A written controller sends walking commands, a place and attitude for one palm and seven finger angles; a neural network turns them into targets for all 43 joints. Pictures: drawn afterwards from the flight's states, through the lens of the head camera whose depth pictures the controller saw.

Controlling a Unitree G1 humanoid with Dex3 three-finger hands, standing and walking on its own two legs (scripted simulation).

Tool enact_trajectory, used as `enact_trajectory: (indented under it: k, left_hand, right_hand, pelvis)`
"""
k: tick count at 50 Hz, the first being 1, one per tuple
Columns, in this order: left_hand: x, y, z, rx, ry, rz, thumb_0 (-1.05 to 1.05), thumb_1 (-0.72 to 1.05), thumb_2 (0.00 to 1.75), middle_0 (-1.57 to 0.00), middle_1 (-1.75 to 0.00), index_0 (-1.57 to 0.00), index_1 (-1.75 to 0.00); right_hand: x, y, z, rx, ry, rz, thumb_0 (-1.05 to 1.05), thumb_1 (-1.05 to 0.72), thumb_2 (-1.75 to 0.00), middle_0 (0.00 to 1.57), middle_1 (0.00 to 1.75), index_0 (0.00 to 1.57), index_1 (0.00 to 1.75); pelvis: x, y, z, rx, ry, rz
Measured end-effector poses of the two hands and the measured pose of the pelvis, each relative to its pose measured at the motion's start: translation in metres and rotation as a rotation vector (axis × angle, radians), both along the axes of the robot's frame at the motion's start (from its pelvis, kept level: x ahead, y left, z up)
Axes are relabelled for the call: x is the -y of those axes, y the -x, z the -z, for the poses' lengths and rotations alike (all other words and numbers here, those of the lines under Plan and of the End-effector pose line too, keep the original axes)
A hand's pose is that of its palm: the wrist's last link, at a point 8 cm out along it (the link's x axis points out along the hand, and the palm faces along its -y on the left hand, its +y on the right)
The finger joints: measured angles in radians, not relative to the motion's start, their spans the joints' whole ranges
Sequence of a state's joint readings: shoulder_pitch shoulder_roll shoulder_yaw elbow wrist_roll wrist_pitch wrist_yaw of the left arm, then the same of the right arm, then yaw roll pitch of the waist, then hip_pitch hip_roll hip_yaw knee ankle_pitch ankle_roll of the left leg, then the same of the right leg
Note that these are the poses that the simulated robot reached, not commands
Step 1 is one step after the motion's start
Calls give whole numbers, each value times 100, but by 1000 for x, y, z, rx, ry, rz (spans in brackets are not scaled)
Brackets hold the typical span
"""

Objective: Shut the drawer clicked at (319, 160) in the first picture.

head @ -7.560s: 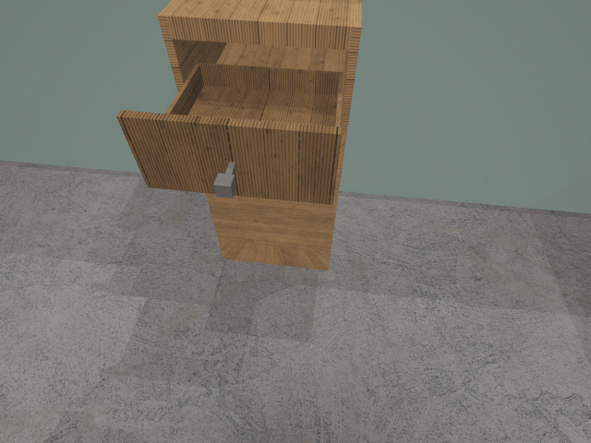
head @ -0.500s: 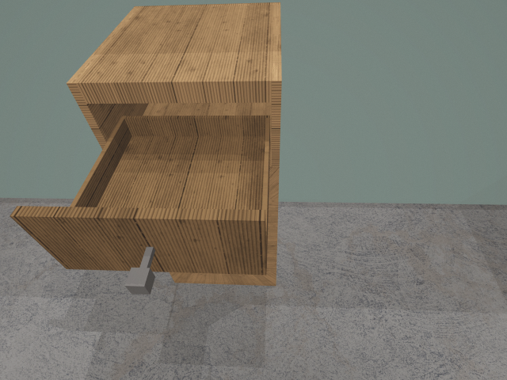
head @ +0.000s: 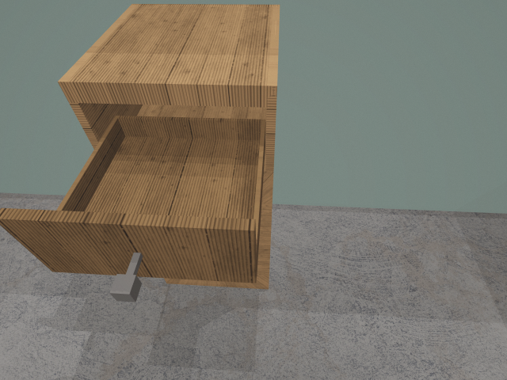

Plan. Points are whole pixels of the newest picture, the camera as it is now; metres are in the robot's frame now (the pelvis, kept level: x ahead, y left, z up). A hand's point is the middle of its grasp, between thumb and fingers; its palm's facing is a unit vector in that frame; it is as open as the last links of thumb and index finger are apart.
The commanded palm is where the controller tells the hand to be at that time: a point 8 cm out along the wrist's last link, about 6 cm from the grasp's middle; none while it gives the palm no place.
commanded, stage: look again from close up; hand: left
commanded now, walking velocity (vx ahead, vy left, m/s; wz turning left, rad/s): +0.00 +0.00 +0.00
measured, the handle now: (130, 276) +0.26 +0.22 +0.03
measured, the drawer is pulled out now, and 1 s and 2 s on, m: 0.30 0.30 0.30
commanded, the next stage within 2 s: raise the hand and make a fist in 0.58 s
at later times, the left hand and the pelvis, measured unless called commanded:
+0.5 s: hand out of the picture -0.02 +0.14 -0.17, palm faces +0.04 -0.98 -0.17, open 7.3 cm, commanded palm none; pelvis +0.01 -0.01 +0.00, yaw +0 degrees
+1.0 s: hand (159, 361) +0.16 +0.15 -0.02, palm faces +0.12 -0.99 +0.07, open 6.7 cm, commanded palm +0.09 +0.21 -0.03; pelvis -0.02 +0.00 -0.04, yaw +3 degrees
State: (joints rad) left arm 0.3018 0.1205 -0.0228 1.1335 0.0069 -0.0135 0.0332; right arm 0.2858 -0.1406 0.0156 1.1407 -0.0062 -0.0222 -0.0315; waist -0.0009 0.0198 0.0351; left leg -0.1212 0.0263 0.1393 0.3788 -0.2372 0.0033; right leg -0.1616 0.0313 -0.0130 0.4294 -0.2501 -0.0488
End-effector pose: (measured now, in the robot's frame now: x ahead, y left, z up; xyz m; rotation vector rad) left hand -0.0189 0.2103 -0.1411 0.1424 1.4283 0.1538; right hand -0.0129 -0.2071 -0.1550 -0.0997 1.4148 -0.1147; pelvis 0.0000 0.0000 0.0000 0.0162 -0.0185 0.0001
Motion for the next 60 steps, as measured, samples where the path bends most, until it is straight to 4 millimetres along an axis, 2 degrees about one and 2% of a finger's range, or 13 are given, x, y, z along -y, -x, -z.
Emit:
enact_trajectory:
  k: [14, 34, 36, 38, 41, 43, 46, 48, 50, 53, 57, 60]
  left_hand:
    - [10, -1, 1, -4, 5, -11, 1, 92, 89, -20, -30, -20, -30]
    - [24, 5, 3, -14, 27, -26, 1, 92, 89, -19, -30, -20, -30]
    - [20, 1, 0, 8, 12, -46, 3, 93, 89, -20, -30, -20, -30]
    - [-2, -19, -21, 162, -62, -80, 8, 98, 89, -21, -31, -21, -30]
    - [-23, -71, -66, 508, -127, -88, 9, 100, 89, -23, -33, -23, -33]
    - [-23, -111, -99, 762, -113, -58, 8, 99, 89, -24, -35, -25, -35]
    - [-8, -159, -139, 1127, -12, 2, 6, 97, 89, -28, -40, -28, -39]
    - [-2, -161, -131, 1207, 73, -44, 4, 95, 89, -31, -43, -27, -43]
    - [6, -148, -119, 1262, 141, -12, 3, 94, 89, -35, -47, -28, -47]
    - [15, -124, -119, 1352, 173, 115, 2, 93, 89, -40, -53, -34, -53]
    - [6, -101, -128, 1422, 126, 138, 2, 91, 89, -49, -62, -45, -61]
    - [-5, -97, -133, 1433, 88, 113, 2, 91, 89, -55, -68, -53, -68]
  right_hand:
    - [2, 7, 0, -30, -7, 8, 0, -91, -90, 20, 30, 20, 30]
    - [7, 2, -2, -27, -2, 5, 0, -91, -90, 20, 30, 20, 30]
    - [10, -2, -2, 2, 7, 0, 0, -91, -90, 20, 30, 20, 30]
    - [21, -16, -6, 129, 52, 0, 1, -92, -90, 20, 30, 21, 30]
    - [38, -51, -13, 345, 102, -18, 2, -92, -90, 20, 30, 21, 30]
    - [48, -81, -21, 490, 134, -52, 2, -92, -90, 20, 30, 21, 30]
    - [57, -128, -41, 704, 170, -97, 2, -92, -90, 20, 30, 20, 30]
    - [58, -158, -58, 827, 178, -123, 1, -92, -90, 20, 30, 20, 30]
    - [54, -183, -74, 925, 180, -168, 1, -91, -90, 20, 30, 20, 30]
    - [40, -212, -90, 1034, 174, -252, 1, -91, -90, 19, 30, 20, 30]
    - [10, -233, -89, 1092, 118, -313, 1, -91, -90, 19, 30, 20, 30]
    - [-17, -232, -77, 1079, 52, -336, 1, -91, -90, 19, 30, 20, 30]
  pelvis:
    - [7, -5, 0, 0, -1, -5]
    - [13, -7, 0, -1, 2, -8]
    - [12, -5, 2, -8, 10, -5]
    - [11, -4, 4, -9, 8, -10]
    - [5, 0, 8, -15, 7, -49]
    - [2, 5, 12, -32, 8, -70]
    - [-2, 13, 22, -77, 5, -72]
    - [-3, 17, 30, -107, 0, -61]
    - [-3, 21, 39, -130, -3, -54]
    - [-2, 27, 55, -153, 3, -57]
    - [-4, 36, 70, -152, 25, -82]
    - [-5, 42, 75, -151, 43, -99]
